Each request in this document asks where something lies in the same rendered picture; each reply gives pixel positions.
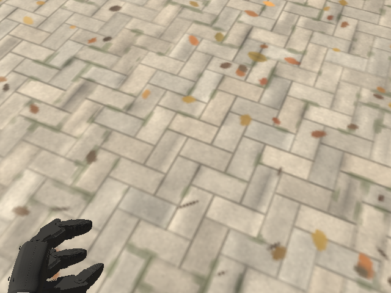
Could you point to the left robot hand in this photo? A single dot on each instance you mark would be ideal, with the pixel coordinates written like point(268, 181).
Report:
point(37, 261)

